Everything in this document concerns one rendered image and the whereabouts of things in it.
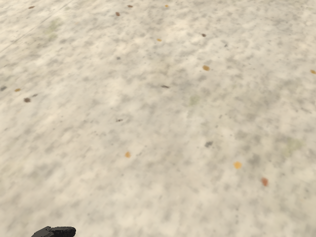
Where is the robot left hand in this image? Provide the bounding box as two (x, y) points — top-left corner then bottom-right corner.
(32, 226), (76, 237)

